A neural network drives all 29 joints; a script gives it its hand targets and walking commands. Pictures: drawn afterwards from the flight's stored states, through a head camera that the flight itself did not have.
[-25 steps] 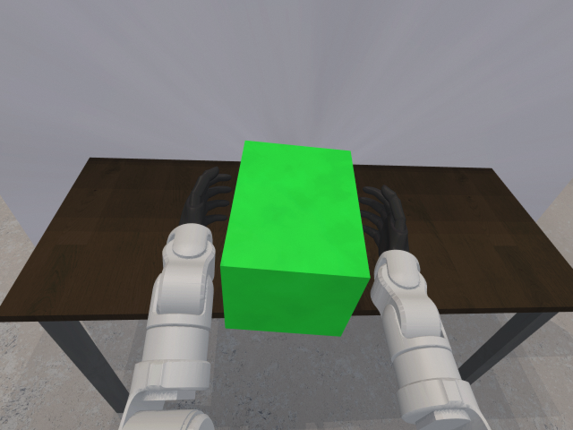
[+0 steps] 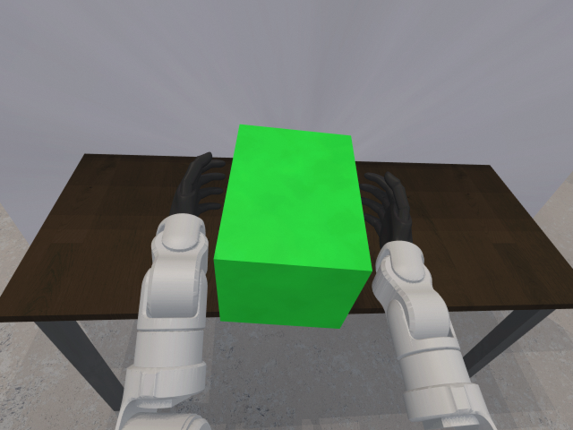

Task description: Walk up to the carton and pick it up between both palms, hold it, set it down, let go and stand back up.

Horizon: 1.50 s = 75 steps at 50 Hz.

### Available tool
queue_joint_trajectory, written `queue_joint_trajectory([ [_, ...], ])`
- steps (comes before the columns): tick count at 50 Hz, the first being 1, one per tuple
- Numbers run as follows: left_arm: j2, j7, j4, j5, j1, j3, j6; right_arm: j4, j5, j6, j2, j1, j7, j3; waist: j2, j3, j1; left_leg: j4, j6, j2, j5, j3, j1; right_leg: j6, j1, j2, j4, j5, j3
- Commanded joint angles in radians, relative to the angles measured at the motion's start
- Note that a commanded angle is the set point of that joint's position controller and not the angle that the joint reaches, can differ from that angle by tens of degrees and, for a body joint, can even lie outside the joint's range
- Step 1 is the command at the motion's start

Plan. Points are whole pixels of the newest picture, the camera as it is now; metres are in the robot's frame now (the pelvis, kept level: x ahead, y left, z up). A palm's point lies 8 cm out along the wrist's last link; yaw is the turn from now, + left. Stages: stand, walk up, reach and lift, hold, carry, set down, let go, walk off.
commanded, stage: reach and lift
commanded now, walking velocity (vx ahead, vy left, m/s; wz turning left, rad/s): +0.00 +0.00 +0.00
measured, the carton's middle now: (288, 224) +0.40 -0.01 +0.09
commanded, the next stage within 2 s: hold in 0.10 s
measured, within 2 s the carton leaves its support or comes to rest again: neither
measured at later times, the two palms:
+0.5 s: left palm (176, 206) +0.35 +0.14 +0.18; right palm (392, 223) +0.33 -0.13 +0.17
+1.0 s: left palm (174, 212) +0.34 +0.14 +0.18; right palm (395, 221) +0.33 -0.13 +0.18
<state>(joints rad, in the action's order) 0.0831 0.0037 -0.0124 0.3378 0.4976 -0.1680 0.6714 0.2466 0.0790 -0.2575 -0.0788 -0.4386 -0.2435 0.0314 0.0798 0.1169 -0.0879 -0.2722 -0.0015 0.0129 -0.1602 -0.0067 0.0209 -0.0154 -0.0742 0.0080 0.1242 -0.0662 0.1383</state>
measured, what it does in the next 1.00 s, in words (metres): stands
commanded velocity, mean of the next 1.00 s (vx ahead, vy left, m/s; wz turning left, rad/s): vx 0.00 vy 0.00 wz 0.00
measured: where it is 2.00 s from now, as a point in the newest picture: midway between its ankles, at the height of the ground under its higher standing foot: outside the picture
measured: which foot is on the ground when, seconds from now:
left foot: down 0.00-1.00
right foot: down 0.00-1.00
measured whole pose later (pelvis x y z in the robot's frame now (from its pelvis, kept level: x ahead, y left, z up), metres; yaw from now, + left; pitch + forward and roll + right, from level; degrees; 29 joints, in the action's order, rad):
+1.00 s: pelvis -0.01 -0.01 +0.00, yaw +1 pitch -11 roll -1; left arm 0.08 0.06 -0.13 0.37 0.52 -0.21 0.79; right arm 0.19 0.12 -0.34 -0.08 -0.49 -0.28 0.00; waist 0.11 0.14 -0.07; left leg -0.25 0.02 0.02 -0.14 -0.02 0.07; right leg -0.03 -0.12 0.02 0.13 -0.07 0.15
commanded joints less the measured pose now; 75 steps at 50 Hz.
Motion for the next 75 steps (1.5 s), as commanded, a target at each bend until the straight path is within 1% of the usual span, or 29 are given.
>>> queue_joint_trajectory([
  [1,0.4,0.151,-0.168,-0.141,0.428,0.404,-0.034,-0.281,0.056,0.056,-0.285,-0.599,0.07,-0.303,-0.099,-0.453,-0.012,0.0,0.059,-0.034,0.358,-0.004,0.072,0.047,-0.2,0.033,0.049,0.32,-0.033],
  [4,0.417,0.145,-0.197,-0.138,0.415,0.443,-0.031,-0.29,0.059,0.045,-0.281,-0.574,0.065,-0.321,-0.132,-0.47,-0.021,-0.016,0.075,-0.028,0.455,-0.014,0.095,0.04,-0.202,0.038,0.053,0.335,-0.029],
  [8,0.369,0.155,-0.135,-0.121,0.433,0.365,0.003,-0.219,0.055,0.015,-0.268,-0.568,0.071,-0.292,-0.062,-0.339,0.012,0.034,0.036,-0.032,0.226,0.0,-0.015,0.044,-0.223,0.025,0.042,0.219,-0.029],
  [13,0.387,0.156,-0.12,-0.134,0.502,0.366,0.002,-0.207,0.036,0.023,-0.267,-0.642,0.072,-0.256,-0.102,-0.351,-0.013,0.037,0.056,-0.032,0.165,0.019,-0.017,0.036,-0.169,0.03,0.03,0.117,-0.02],
  [14,0.384,0.157,-0.079,-0.119,0.497,0.343,0.009,-0.205,0.019,0.025,-0.265,-0.663,0.073,-0.244,-0.083,-0.347,0.003,0.048,0.048,-0.033,0.131,0.017,-0.018,0.035,-0.18,0.028,0.026,0.092,-0.022],
  [16,0.385,0.152,-0.118,-0.105,0.536,0.362,0.014,-0.178,0.021,0.024,-0.253,-0.678,0.08,-0.21,-0.138,-0.349,-0.021,0.043,0.061,-0.028,0.125,0.01,-0.017,0.023,-0.152,0.026,0.035,0.084,-0.014],
  [17,0.382,0.147,-0.137,-0.125,0.563,0.37,0.012,-0.18,0.026,0.025,-0.255,-0.707,0.083,-0.212,-0.128,-0.365,-0.009,0.04,0.06,-0.028,0.105,0.014,-0.023,0.021,-0.141,0.029,0.037,0.044,-0.011],
  [18,0.386,0.143,-0.148,-0.138,0.588,0.378,0.009,-0.174,0.029,0.025,-0.265,-0.716,0.085,-0.204,-0.136,-0.377,-0.023,0.044,0.065,-0.025,0.084,0.008,-0.026,0.015,-0.139,0.033,0.042,0.018,-0.003],
  [20,0.407,0.144,-0.063,-0.111,0.535,0.334,0.025,-0.157,0.014,0.022,-0.249,-0.696,0.091,-0.192,-0.132,-0.352,0.0,0.055,0.061,-0.024,0.089,0.018,-0.045,0.014,-0.177,0.031,0.038,0.038,-0.009],
  [21,0.389,0.149,-0.049,-0.1,0.528,0.318,0.027,-0.153,0.007,0.018,-0.239,-0.699,0.085,-0.175,-0.124,-0.342,-0.011,0.051,0.059,-0.028,0.089,0.017,-0.036,0.029,-0.171,0.029,0.036,0.038,-0.013],
  [24,0.367,0.149,-0.098,-0.071,0.536,0.303,0.035,-0.135,0.027,0.004,-0.231,-0.672,0.079,-0.19,-0.118,-0.374,-0.017,0.044,0.06,-0.03,0.161,0.016,0.008,0.026,-0.189,0.037,0.04,0.084,-0.01],
  [29,0.388,0.169,-0.124,-0.118,0.514,0.326,0.022,-0.229,0.044,0.013,-0.26,-0.679,0.058,-0.242,-0.052,-0.394,-0.011,0.027,0.046,-0.039,0.233,0.014,0.014,0.041,-0.235,0.035,0.039,0.183,-0.018],
  [32,0.391,0.163,-0.144,-0.101,0.538,0.349,0.021,-0.222,0.052,0.007,-0.276,-0.7,0.059,-0.246,-0.099,-0.399,-0.012,0.033,0.052,-0.037,0.206,0.013,0.019,0.036,-0.197,0.031,0.036,0.132,-0.015],
  [35,0.366,0.163,-0.127,-0.1,0.522,0.307,0.03,-0.209,0.038,0.004,-0.266,-0.672,0.06,-0.258,-0.047,-0.376,0.005,0.048,0.034,-0.043,0.168,0.017,-0.013,0.042,-0.233,0.02,0.044,0.146,-0.017],
  [37,0.373,0.165,-0.157,-0.101,0.496,0.309,0.035,-0.225,0.061,-0.002,-0.287,-0.672,0.058,-0.271,-0.067,-0.369,0.026,0.05,0.028,-0.046,0.211,0.017,-0.03,0.046,-0.253,0.017,0.053,0.195,-0.02],
  [38,0.356,0.165,-0.156,-0.085,0.496,0.315,0.039,-0.23,0.072,0.0,-0.279,-0.655,0.057,-0.273,-0.104,-0.386,0.016,0.046,0.028,-0.048,0.21,0.027,-0.017,0.053,-0.254,0.02,0.058,0.207,-0.028],
  [39,0.379,0.167,-0.144,-0.085,0.496,0.304,0.043,-0.218,0.062,-0.007,-0.29,-0.659,0.055,-0.285,-0.068,-0.373,0.022,0.053,0.026,-0.043,0.211,0.023,-0.019,0.051,-0.261,0.02,0.05,0.204,-0.031],
  [42,0.372,0.173,-0.17,-0.108,0.513,0.332,0.054,-0.248,0.079,-0.007,-0.287,-0.669,0.047,-0.298,-0.063,-0.389,0.017,0.034,0.023,-0.049,0.242,0.021,0.012,0.057,-0.229,0.018,0.055,0.233,-0.032],
  [43,0.374,0.175,-0.209,-0.124,0.517,0.359,0.052,-0.248,0.087,-0.011,-0.288,-0.66,0.042,-0.292,-0.094,-0.4,-0.006,0.035,0.034,-0.049,0.249,0.016,0.015,0.055,-0.224,0.013,0.057,0.254,-0.038],
  [45,0.391,0.174,-0.231,-0.121,0.508,0.349,0.057,-0.264,0.094,-0.02,-0.307,-0.66,0.035,-0.314,-0.079,-0.425,0.011,0.031,0.032,-0.043,0.318,0.011,0.055,0.054,-0.26,0.018,0.057,0.293,-0.026],
  [49,0.364,0.19,-0.204,-0.116,0.46,0.355,0.076,-0.283,0.094,-0.034,-0.271,-0.624,0.024,-0.292,-0.122,-0.385,0.0,0.031,0.044,-0.044,0.269,0.008,0.055,0.052,-0.227,0.011,0.04,0.236,-0.027],
  [51,0.357,0.176,-0.277,-0.129,0.507,0.387,0.061,-0.278,0.1,-0.025,-0.27,-0.628,0.03,-0.303,-0.126,-0.43,0.004,0.026,0.052,-0.045,0.278,0.013,0.052,0.047,-0.215,0.021,0.052,0.198,-0.017],
  [57,0.372,0.165,-0.22,-0.126,0.51,0.368,0.079,-0.255,0.091,-0.035,-0.278,-0.655,0.033,-0.299,-0.087,-0.343,0.006,0.023,0.05,-0.037,0.243,0.008,0.046,0.042,-0.186,0.021,0.034,0.161,-0.018],
  [60,0.362,0.174,-0.168,-0.113,0.518,0.314,0.106,-0.184,0.075,-0.061,-0.246,-0.662,0.038,-0.246,-0.083,-0.288,-0.002,0.058,0.044,-0.03,0.14,0.005,-0.007,0.033,-0.177,0.012,0.028,0.069,-0.016],
  [63,0.357,0.174,-0.163,-0.103,0.531,0.313,0.101,-0.245,0.083,-0.039,-0.242,-0.718,0.037,-0.248,-0.079,-0.34,0.002,0.057,0.047,-0.034,0.12,0.016,-0.008,0.038,-0.193,0.025,0.034,0.046,-0.009],
  [67,0.365,0.161,-0.184,-0.106,0.567,0.336,0.101,-0.158,0.067,-0.054,-0.245,-0.681,0.05,-0.221,-0.142,-0.313,-0.017,0.06,0.065,-0.03,0.108,0.015,0.005,0.022,-0.161,0.027,0.024,0.019,-0.001],
  [69,0.374,0.158,-0.158,-0.09,0.582,0.309,0.098,-0.125,0.062,-0.047,-0.254,-0.702,0.064,-0.202,-0.116,-0.303,0.0,0.07,0.061,-0.027,0.069,0.018,-0.016,0.024,-0.152,0.026,0.026,-0.028,0.005],
  [72,0.381,0.151,-0.171,-0.101,0.585,0.328,0.082,-0.204,0.051,-0.018,-0.261,-0.753,0.063,-0.232,-0.091,-0.39,-0.002,0.047,0.044,-0.034,0.168,0.026,-0.017,0.034,-0.209,0.025,0.049,0.088,-0.017],
  [75,0.371,0.155,-0.201,-0.096,0.55,0.331,0.098,-0.174,0.07,-0.031,-0.239,-0.692,0.06,-0.214,-0.132,-0.397,-0.007,0.034,0.068,-0.034,0.207,0.01,0.052,0.028,-0.201,0.024,0.036,0.101,-0.014],
])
